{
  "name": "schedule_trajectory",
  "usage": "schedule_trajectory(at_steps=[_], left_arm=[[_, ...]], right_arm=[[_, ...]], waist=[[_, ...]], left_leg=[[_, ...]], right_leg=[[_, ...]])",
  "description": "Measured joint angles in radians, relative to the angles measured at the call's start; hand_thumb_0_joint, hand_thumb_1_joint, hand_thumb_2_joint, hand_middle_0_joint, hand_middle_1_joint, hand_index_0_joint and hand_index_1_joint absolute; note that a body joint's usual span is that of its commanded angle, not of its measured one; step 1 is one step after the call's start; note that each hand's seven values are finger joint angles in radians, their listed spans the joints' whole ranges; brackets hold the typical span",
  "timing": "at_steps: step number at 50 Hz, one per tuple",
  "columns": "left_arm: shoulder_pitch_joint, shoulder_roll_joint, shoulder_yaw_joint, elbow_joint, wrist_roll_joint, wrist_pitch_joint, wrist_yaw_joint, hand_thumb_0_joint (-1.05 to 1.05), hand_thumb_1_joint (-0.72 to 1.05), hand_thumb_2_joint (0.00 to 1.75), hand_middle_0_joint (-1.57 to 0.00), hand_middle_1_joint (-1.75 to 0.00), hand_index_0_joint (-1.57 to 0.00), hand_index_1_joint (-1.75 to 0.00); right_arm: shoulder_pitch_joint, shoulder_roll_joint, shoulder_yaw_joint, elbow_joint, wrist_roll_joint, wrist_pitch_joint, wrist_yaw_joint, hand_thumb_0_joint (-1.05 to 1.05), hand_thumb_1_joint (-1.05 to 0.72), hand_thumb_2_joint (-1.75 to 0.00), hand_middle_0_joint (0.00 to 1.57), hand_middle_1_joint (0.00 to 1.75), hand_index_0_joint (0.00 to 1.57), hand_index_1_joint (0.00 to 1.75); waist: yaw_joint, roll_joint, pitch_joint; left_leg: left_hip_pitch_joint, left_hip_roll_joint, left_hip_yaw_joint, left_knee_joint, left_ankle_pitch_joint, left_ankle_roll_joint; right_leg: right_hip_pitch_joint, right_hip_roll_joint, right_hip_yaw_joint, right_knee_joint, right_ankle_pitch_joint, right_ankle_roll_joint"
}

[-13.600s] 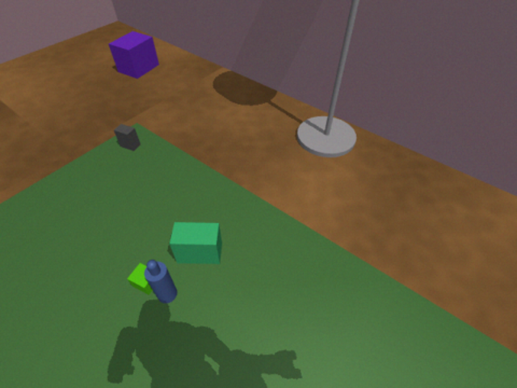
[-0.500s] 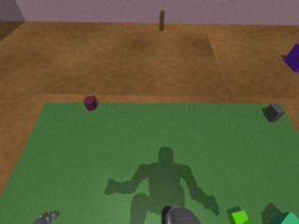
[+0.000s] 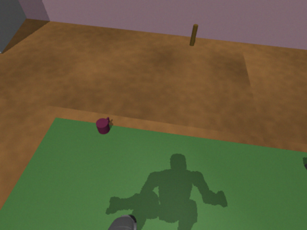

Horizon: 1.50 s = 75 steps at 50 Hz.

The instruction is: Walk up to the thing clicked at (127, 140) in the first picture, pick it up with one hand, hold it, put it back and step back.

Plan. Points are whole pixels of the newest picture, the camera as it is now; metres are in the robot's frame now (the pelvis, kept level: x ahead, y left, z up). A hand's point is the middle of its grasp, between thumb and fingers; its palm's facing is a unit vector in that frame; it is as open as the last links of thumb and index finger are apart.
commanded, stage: walk up
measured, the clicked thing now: out of the picture +0.62 -1.09 -0.70
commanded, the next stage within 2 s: none
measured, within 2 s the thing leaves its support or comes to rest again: neither
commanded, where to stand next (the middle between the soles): +0.69 -0.03 m, yaw +0 degrees
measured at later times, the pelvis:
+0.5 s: pelvis +0.23 -0.04 -0.01, yaw -2 degrees
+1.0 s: pelvis +0.41 -0.03 -0.01, yaw +1 degrees
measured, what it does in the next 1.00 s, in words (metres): walks ahead: right foot, then left foot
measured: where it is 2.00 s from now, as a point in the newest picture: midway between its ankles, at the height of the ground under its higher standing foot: (165, 159)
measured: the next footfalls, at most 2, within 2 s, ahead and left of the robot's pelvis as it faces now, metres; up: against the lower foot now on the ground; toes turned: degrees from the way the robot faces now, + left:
right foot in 0.46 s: +0.36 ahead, -0.17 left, +0.00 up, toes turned -7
left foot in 0.92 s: +0.53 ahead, +0.09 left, +0.00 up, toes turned +6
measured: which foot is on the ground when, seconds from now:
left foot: down 0.00-0.48, up 0.50-0.90, down 0.92-1.00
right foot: down 0.00-0.04, up 0.06-0.44, down 0.46-0.96, up 0.98-1.00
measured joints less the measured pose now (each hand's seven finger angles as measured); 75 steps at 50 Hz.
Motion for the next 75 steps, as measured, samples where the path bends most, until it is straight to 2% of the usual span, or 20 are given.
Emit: schedule_trajectory(at_steps=[3, 6, 9, 16, 21, 23, 25, 28, 30, 36, 44, 47, 48, 51, 55, 64, 68, 69, 72, 75], left_arm=[[0.012, 0.015, 0.001, 0.017, -0.008, 0.024, 0.017, 0.01, 0.9, 0.9, -0.2, -0.3, -0.2, -0.3], [0.016, -0.007, -0.022, 0.033, -0.016, 0.039, 0.027, 0.01, 0.91, 0.9, -0.2, -0.3, -0.2, -0.3], [0.009, -0.009, -0.032, 0.032, -0.021, 0.033, 0.02, 0.01, 0.91, 0.9, -0.2, -0.3, -0.2, -0.3], [-0.03, -0.004, -0.017, -0.009, -0.014, 0.027, -0.011, 0.01, 0.91, 0.9, -0.2, -0.3, -0.2, -0.3], [-0.051, -0.003, -0.004, -0.002, 0.0, 0.022, -0.024, 0.01, 0.91, 0.9, -0.2, -0.3, -0.2, -0.3], [-0.053, -0.005, 0.002, 0.001, 0.004, 0.011, -0.022, 0.01, 0.91, 0.9, -0.2, -0.3, -0.2, -0.3], [-0.067, -0.022, 0.007, -0.002, 0.009, -0.004, -0.011, 0.01, 0.91, 0.9, -0.2, -0.3, -0.2, -0.3], [-0.066, -0.036, -0.003, -0.025, -0.001, -0.019, -0.002, 0.0, 0.91, 0.9, -0.2, -0.3, -0.2, -0.3], [-0.052, -0.048, -0.012, -0.031, -0.009, -0.021, 0.006, 0.0, 0.91, 0.9, -0.2, -0.3, -0.2, -0.3], [-0.003, -0.048, -0.022, -0.028, -0.009, -0.02, 0.015, 0.0, 0.9, 0.9, -0.2, -0.3, -0.2, -0.3], [0.019, -0.011, -0.01, -0.037, 0.002, -0.012, 0.011, 0.01, 0.9, 0.9, -0.2, -0.3, -0.2, -0.3], [0.023, 0.009, -0.007, -0.032, 0.002, 0.0, 0.013, 0.01, 0.9, 0.9, -0.2, -0.3, -0.2, -0.3], [0.019, 0.014, -0.005, -0.025, 0.0, 0.007, 0.017, 0.01, 0.9, 0.9, -0.2, -0.3, -0.2, -0.3], [0.003, -0.003, -0.015, -0.006, -0.004, 0.03, 0.026, 0.01, 0.91, 0.9, -0.2, -0.3, -0.2, -0.3], [-0.026, -0.001, -0.027, -0.004, -0.013, 0.036, 0.021, 0.01, 0.91, 0.9, -0.2, -0.3, -0.2, -0.3], [-0.048, -0.008, -0.011, -0.002, -0.004, 0.039, -0.008, 0.01, 0.91, 0.9, -0.2, -0.3, -0.2, -0.3], [-0.041, -0.014, -0.004, 0.008, 0.0, 0.012, -0.006, 0.01, 0.91, 0.9, -0.2, -0.3, -0.2, -0.3], [-0.046, -0.023, 0.0, 0.011, 0.003, 0.003, 0.0, 0.01, 0.91, 0.9, -0.2, -0.3, -0.2, -0.3], [-0.045, -0.036, -0.005, -0.005, 0.001, -0.015, 0.011, 0.0, 0.91, 0.9, -0.2, -0.3, -0.2, -0.3], [-0.028, -0.055, -0.017, -0.013, -0.009, -0.019, 0.018, 0.0, 0.91, 0.9, -0.2, -0.3, -0.2, -0.3]], right_arm=[[-0.032, 0.032, 0.004, -0.018, -0.017, -0.023, -0.01, 0.01, -0.9, -0.89, 0.2, 0.3, 0.2, 0.3], [-0.046, 0.045, 0.01, -0.059, 0.004, -0.042, -0.021, 0.01, -0.9, -0.89, 0.2, 0.3, 0.2, 0.3], [-0.029, 0.06, 0.027, -0.079, 0.026, -0.047, -0.034, 0.01, -0.9, -0.89, 0.2, 0.3, 0.2, 0.3], [0.036, 0.045, 0.036, -0.068, 0.026, -0.042, -0.033, 0.01, -0.9, -0.89, 0.21, 0.3, 0.2, 0.3], [0.068, 0.01, 0.025, -0.065, 0.023, -0.034, -0.027, 0.01, -0.9, -0.89, 0.21, 0.3, 0.21, 0.3], [0.084, -0.008, 0.019, -0.06, 0.025, -0.022, -0.029, 0.01, -0.9, -0.89, 0.21, 0.3, 0.21, 0.3], [0.083, -0.018, 0.011, -0.041, 0.028, -0.006, -0.037, 0.01, -0.9, -0.89, 0.2, 0.3, 0.2, 0.3], [0.074, -0.014, 0.023, -0.017, 0.029, 0.014, -0.041, 0.01, -0.9, -0.89, 0.2, 0.3, 0.2, 0.3], [0.062, -0.015, 0.028, -0.011, 0.037, 0.014, -0.037, 0.01, -0.9, -0.89, 0.2, 0.3, 0.2, 0.3], [0.044, -0.012, 0.021, -0.029, 0.03, 0.01, -0.017, 0.01, -0.9, -0.89, 0.2, 0.3, 0.2, 0.3], [0.043, -0.002, 0.011, -0.008, 0.014, 0.014, 0.004, 0.01, -0.9, -0.89, 0.2, 0.3, 0.2, 0.3], [0.044, 0.006, 0.008, -0.006, 0.011, -0.002, 0.001, 0.01, -0.9, -0.89, 0.2, 0.3, 0.2, 0.3], [0.036, 0.014, 0.008, -0.008, 0.008, -0.011, -0.005, 0.01, -0.9, -0.89, 0.2, 0.3, 0.2, 0.3], [0.03, 0.016, 0.011, -0.041, 0.017, -0.033, -0.019, 0.01, -0.9, -0.89, 0.2, 0.3, 0.2, 0.3], [0.05, 0.034, 0.03, -0.059, 0.031, -0.042, -0.035, 0.01, -0.9, -0.89, 0.2, 0.3, 0.2, 0.3], [0.096, 0.012, 0.033, -0.065, 0.021, -0.034, -0.034, 0.01, -0.9, -0.89, 0.21, 0.3, 0.2, 0.3], [0.109, -0.014, 0.026, -0.066, 0.023, -0.016, -0.034, 0.01, -0.9, -0.89, 0.21, 0.3, 0.2, 0.3], [0.106, -0.022, 0.022, -0.061, 0.025, -0.009, -0.037, 0.01, -0.9, -0.89, 0.2, 0.3, 0.2, 0.3], [0.093, -0.015, 0.028, -0.039, 0.024, 0.016, -0.047, 0.01, -0.9, -0.89, 0.2, 0.3, 0.2, 0.3], [0.076, -0.02, 0.033, -0.025, 0.031, 0.023, -0.043, 0.01, -0.9, -0.89, 0.2, 0.3, 0.2, 0.3]], waist=[[0.002, -0.079, 0.016], [-0.025, -0.066, 0.021], [-0.041, -0.075, 0.017], [-0.044, -0.075, 0.009], [-0.065, -0.044, 0.0], [-0.067, -0.016, -0.013], [-0.066, 0.035, -0.009], [-0.036, 0.029, -0.01], [-0.026, 0.036, -0.011], [-0.022, 0.047, -0.008], [-0.013, 0.01, -0.005], [-0.021, -0.03, -0.015], [-0.022, -0.062, -0.007], [-0.046, -0.062, 0.002], [-0.065, -0.078, 0.008], [-0.07, -0.062, 0.009], [-0.071, -0.013, -0.003], [-0.07, 0.02, 0.005], [-0.046, 0.034, 0.009], [-0.026, 0.047, 0.005]], left_leg=[[0.027, -0.052, 0.044, 0.056, -0.034, 0.011], [0.071, -0.041, 0.047, 0.076, -0.104, 0.018], [0.165, -0.045, 0.058, -0.002, -0.109, 0.011], [0.32, -0.054, 0.077, -0.086, -0.165, -0.001], [0.375, -0.041, 0.081, -0.032, -0.265, -0.033], [0.374, -0.017, 0.072, 0.047, -0.34, -0.039], [0.317, 0.014, 0.016, 0.227, -0.38, -0.002], [0.185, -0.053, -0.027, 0.512, -0.384, 0.014], [0.105, -0.066, -0.036, 0.574, -0.331, 0.018], [-0.034, -0.042, -0.081, 0.432, -0.182, -0.004], [0.005, -0.009, -0.029, 0.097, -0.089, -0.007], [0.07, -0.035, 0.001, 0.028, -0.043, 0.003], [0.079, -0.057, 0.019, 0.049, -0.057, 0.003], [0.097, -0.061, 0.02, 0.098, -0.127, 0.01], [0.181, -0.071, 0.014, 0.017, -0.124, 0.009], [0.296, -0.079, 0.025, -0.039, -0.184, -0.004], [0.294, -0.049, 0.014, 0.062, -0.282, -0.022], [0.277, -0.024, -0.004, 0.13, -0.309, -0.002], [0.17, -0.067, -0.054, 0.404, -0.373, 0.019], [0.072, -0.09, -0.062, 0.516, -0.321, 0.022]], right_leg=[[-0.063, -0.065, 0.038, 0.245, -0.072, -0.01], [-0.226, -0.017, 0.109, 0.595, -0.077, -0.022], [-0.358, -0.024, 0.149, 0.695, -0.005, -0.02], [-0.498, -0.132, 0.141, 0.43, 0.125, 0.027], [-0.461, -0.144, 0.102, 0.21, 0.243, 0.017], [-0.42, -0.12, 0.078, 0.177, 0.269, 0.014], [-0.409, -0.091, 0.042, 0.235, 0.212, 0.013], [-0.367, -0.101, 0.047, 0.234, 0.169, 0.001], [-0.316, -0.098, 0.045, 0.172, 0.18, -0.001], [-0.197, -0.067, 0.026, 0.032, 0.192, -0.008], [-0.114, -0.064, -0.018, 0.055, 0.079, 0.013], [-0.111, -0.097, -0.026, 0.149, -0.015, 0.031], [-0.132, -0.128, -0.011, 0.227, -0.041, 0.018], [-0.261, -0.094, 0.063, 0.54, -0.081, -0.008], [-0.409, -0.087, 0.113, 0.658, 0.001, -0.016], [-0.482, -0.153, 0.107, 0.322, 0.152, 0.022], [-0.4, -0.118, 0.079, 0.172, 0.249, 0.017], [-0.39, -0.097, 0.06, 0.187, 0.245, 0.016], [-0.367, -0.097, 0.049, 0.222, 0.188, 0.003], [-0.304, -0.102, 0.044, 0.152, 0.196, 0.002]])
